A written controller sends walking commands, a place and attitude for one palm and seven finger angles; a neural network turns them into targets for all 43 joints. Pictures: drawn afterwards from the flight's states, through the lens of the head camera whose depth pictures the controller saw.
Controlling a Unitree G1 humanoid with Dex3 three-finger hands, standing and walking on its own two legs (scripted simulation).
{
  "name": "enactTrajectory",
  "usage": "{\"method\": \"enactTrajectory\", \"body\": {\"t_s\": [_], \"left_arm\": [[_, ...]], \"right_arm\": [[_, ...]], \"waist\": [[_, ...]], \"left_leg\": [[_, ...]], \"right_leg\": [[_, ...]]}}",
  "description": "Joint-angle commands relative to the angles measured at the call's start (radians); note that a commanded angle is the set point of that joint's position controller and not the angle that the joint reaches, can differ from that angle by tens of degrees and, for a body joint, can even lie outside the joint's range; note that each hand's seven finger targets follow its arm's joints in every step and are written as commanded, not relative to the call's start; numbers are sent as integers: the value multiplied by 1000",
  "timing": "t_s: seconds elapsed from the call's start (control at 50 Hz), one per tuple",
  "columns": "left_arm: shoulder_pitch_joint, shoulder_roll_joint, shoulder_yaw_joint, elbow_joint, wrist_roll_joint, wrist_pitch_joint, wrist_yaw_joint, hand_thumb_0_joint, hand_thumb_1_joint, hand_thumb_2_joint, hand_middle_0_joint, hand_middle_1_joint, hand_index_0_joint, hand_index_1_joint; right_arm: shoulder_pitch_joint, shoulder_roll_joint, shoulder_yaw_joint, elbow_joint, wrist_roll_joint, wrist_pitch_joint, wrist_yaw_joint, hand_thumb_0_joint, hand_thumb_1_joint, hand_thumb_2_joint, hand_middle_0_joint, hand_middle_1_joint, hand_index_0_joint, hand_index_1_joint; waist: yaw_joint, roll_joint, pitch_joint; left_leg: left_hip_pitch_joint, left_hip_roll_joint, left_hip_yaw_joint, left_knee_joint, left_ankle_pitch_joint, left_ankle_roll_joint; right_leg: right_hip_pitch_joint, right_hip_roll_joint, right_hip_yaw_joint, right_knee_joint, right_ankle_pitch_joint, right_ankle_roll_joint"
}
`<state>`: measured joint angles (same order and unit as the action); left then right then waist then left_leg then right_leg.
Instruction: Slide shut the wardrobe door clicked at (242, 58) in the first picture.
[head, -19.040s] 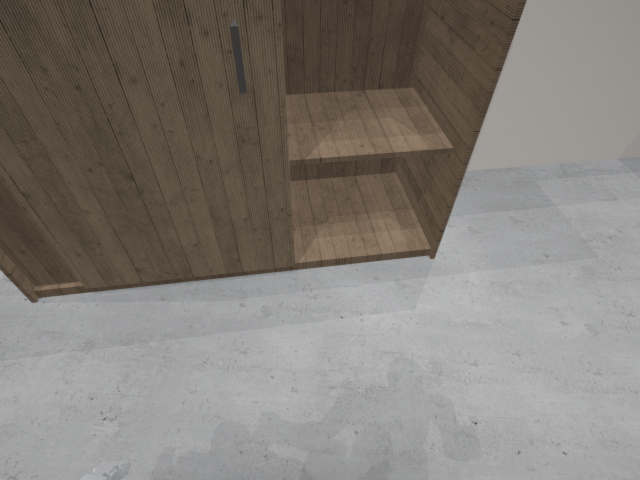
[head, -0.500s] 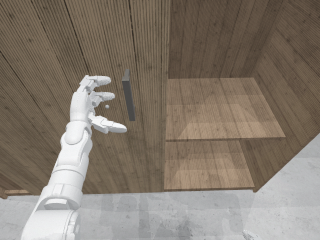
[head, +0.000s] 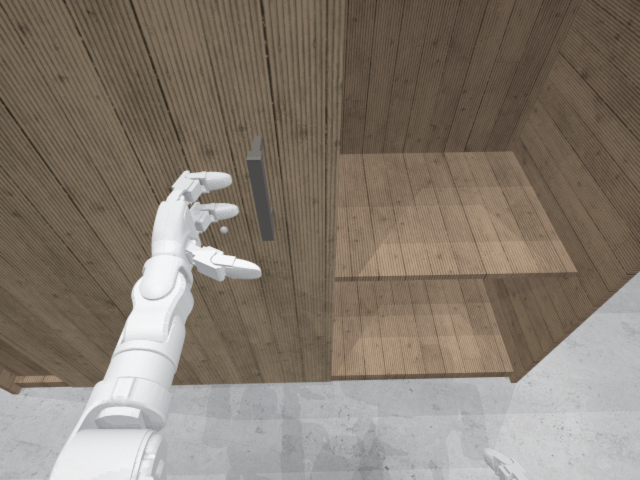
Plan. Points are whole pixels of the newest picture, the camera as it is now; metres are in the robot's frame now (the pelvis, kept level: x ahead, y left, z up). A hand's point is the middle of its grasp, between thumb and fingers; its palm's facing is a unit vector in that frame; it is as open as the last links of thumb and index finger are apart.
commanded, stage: move the hooked fingers beside the handle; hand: left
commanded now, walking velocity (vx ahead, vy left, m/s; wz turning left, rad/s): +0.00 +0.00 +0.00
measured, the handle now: (263, 191) +0.46 +0.09 +0.11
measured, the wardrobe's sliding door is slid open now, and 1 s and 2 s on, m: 0.57 0.57 0.57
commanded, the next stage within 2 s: feel for the door with the fingertips in 1.76 s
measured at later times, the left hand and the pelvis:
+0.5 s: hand (230, 230) +0.40 +0.13 +0.09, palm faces +0.05 -1.00 -0.01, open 13.9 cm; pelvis +0.00 +0.00 +0.00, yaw +0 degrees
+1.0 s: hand (218, 224) +0.41 +0.14 +0.10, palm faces +0.08 -1.00 -0.02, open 13.9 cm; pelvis -0.01 +0.00 +0.00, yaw +0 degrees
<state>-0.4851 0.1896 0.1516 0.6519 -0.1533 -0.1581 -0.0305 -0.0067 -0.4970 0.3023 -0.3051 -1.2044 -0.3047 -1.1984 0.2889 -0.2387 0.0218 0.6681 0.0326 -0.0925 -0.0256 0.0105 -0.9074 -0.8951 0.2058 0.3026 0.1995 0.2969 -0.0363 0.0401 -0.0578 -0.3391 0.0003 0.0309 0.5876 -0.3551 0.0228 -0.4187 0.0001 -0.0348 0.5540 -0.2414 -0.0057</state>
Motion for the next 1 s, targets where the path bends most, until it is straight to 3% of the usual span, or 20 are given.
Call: {"method": "enactTrajectory", "body": {"t_s": [0.0, 0.04, 0.1, 0.16, 0.22, 0.28, 0.34, 0.42, 0.44, 0.48, 0.54, 0.56, 0.58, 0.66, 0.7, 0.76, 0.84, 0.88, 0.92, 0.98], "left_arm": [[-452, 197, 74, -405, -3, -162, 26, 0, -500, 300, -300, -1200, -300, -1200], [-474, 223, 75, -423, 10, -184, 37, 0, -500, 300, -300, -1200, -300, -1200], [-462, 144, 11, -333, 15, -157, 29, 0, -500, 300, -300, -1200, -300, -1200], [-369, 96, -12, -185, 5, -89, 6, 0, -500, 300, -300, -1200, -300, -1200], [-328, 73, -12, -125, -10, -39, -10, 0, -500, 300, -300, -1200, -300, -1200], [-337, 90, 4, -154, -4, -49, -6, 0, -500, 300, -300, -1200, -300, -1200], [-427, 97, -8, -216, 6, -84, 7, 0, -500, 300, -300, -1200, -300, -1200], [-543, 188, 52, -380, 7, -170, 36, 0, -500, 300, -300, -1200, -300, -1200], [-556, 226, 70, -378, 14, -181, 46, 0, -500, 300, -300, -1200, -300, -1200], [-570, 197, 47, -355, 21, -189, 52, 0, -500, 300, -300, -1200, -300, -1200], [-473, 196, 67, -173, 25, -143, 45, 0, -500, 300, -300, -1200, -300, -1200], [-443, 134, 27, -132, 20, -121, 34, 0, -500, 300, -300, -1200, -300, -1200], [-419, 137, 36, -80, 13, -97, 25, 0, -500, 300, -300, -1200, -300, -1200], [-438, 154, 61, -108, -4, -89, 7, 0, -500, 300, -300, -1200, -300, -1200], [-442, 140, 43, -99, -2, -91, 3, 0, -500, 300, -300, -1200, -300, -1200], [-457, 125, 26, -123, 12, -110, 12, 0, -500, 300, -300, -1200, -300, -1200], [-471, 226, 99, -177, 14, -147, 19, 0, -500, 300, -300, -1200, -300, -1200], [-517, 228, 95, -250, 10, -175, 19, 0, -500, 300, -300, -1200, -300, -1200], [-505, 258, 114, -273, 9, -192, 17, 0, -500, 300, -300, -1200, -300, -1200], [-462, 239, 104, -260, 2, -188, 4, 0, -500, 300, -300, -1200, -300, -1200]], "right_arm": [[-4, -116, -55, -119, -11, -49, -5, 0, -900, -900, 200, 300, 200, 300], [-7, -117, -55, -104, -13, -50, -9, 0, -900, -900, 200, 300, 200, 300], [-6, -114, -53, -79, -4, -54, -10, 0, -900, -900, 200, 300, 200, 300], [4, -125, -53, -75, 6, -42, -12, 0, -900, -900, 200, 300, 200, 300], [6, -131, -51, -88, 9, -36, -9, 0, -900, -900, 200, 300, 200, 300], [17, -131, -55, -98, 4, -31, -4, 0, -900, -900, 200, 300, 200, 300], [17, -128, -55, -100, -1, -31, -2, 0, -900, -900, 200, 300, 200, 300], [5, -116, -55, -102, -11, -44, -8, 0, -900, -900, 200, 300, 200, 300], [6, -120, -55, -92, -13, -43, -12, 0, -900, -900, 200, 300, 200, 300], [4, -114, -52, -83, -12, -48, -11, 0, -900, -900, 200, 300, 200, 300], [16, -125, -52, -63, -6, -38, -14, 0, -900, -900, 200, 300, 200, 300], [14, -122, -48, -69, -2, -37, -12, 0, -900, -900, 200, 300, 200, 300], [22, -129, -48, -69, 1, -34, -11, 0, -900, -900, 200, 300, 200, 300], [23, -133, -52, -83, 2, -29, -12, 0, -900, -900, 200, 300, 200, 300], [31, -131, -51, -82, 2, -27, -9, 0, -900, -900, 200, 300, 200, 300], [34, -129, -53, -90, -2, -26, -1, 0, -900, -900, 200, 300, 200, 300], [26, -133, -54, -98, -6, -21, -5, 0, -900, -900, 200, 300, 200, 300], [14, -123, -53, -104, -6, -28, -8, 0, -900, -900, 200, 300, 200, 300], [9, -123, -52, -103, -6, -32, -13, 0, -900, -900, 200, 300, 200, 300], [10, -124, -55, -95, -3, -38, -16, 0, -900, -900, 200, 300, 200, 300]], "waist": [[6, -28, -376], [1, -11, -372], [-27, 16, -288], [-25, -51, -216], [-14, -60, -208], [-13, -104, -230], [-21, -75, -247], [-10, 15, -383], [-11, 9, -381], [-22, 19, -359], [-17, -45, -274], [-22, -40, -249], [-21, -88, -230], [-10, -58, -255], [-22, -88, -245], [-19, -66, -251], [-3, -62, -302], [-8, -17, -336], [-3, -13, -348], [-7, -7, -338]], "left_leg": [[94, 2, -23, -50, 390, -12], [100, 5, -28, -50, 398, -14], [101, 8, -32, -57, 358, -18], [47, 3, -33, -73, 298, -15], [18, -2, -26, -75, 272, -16], [12, -4, -23, -66, 293, -11], [24, -2, -28, -52, 297, -12], [100, -2, -32, -42, 359, -14], [95, 1, -38, -40, 359, -15], [98, 2, -40, -46, 349, -16], [38, 1, -36, -59, 293, -13], [26, -1, -31, -65, 275, -14], [0, -1, -32, -68, 254, -12], [2, -7, -25, -63, 266, -11], [-3, -6, -26, -58, 267, -11], [-5, -6, -27, -54, 256, -11], [-17, -7, -22, -49, 237, -6], [11, -8, -18, -47, 245, -5], [21, -5, -21, -49, 268, -6], [35, -1, -21, -52, 287, -7]], "right_leg": [[255, 12, 16, -10, 351, -13], [255, 10, 17, -7, 352, -12], [185, 14, 7, -22, 299, -14], [168, 16, -6, -39, 250, -17], [161, 15, -10, -43, 233, -18], [177, 13, -8, -35, 261, -14], [157, 12, -4, -24, 252, -14], [218, 11, 16, -4, 306, -16], [217, 11, 15, -2, 297, -14], [202, 13, 14, -4, 290, -13], [186, 16, 4, -22, 247, -14], [173, 16, 1, -25, 240, -14], [172, 17, -1, -31, 229, -14], [182, 13, 2, -31, 240, -15], [166, 14, -1, -30, 241, -12], [155, 13, 1, -23, 223, -14], [202, 11, 18, -20, 214, -13], [221, 11, 28, -19, 231, -11], [239, 12, 27, -13, 257, -14], [234, 15, 23, -17, 274, -14]]}}
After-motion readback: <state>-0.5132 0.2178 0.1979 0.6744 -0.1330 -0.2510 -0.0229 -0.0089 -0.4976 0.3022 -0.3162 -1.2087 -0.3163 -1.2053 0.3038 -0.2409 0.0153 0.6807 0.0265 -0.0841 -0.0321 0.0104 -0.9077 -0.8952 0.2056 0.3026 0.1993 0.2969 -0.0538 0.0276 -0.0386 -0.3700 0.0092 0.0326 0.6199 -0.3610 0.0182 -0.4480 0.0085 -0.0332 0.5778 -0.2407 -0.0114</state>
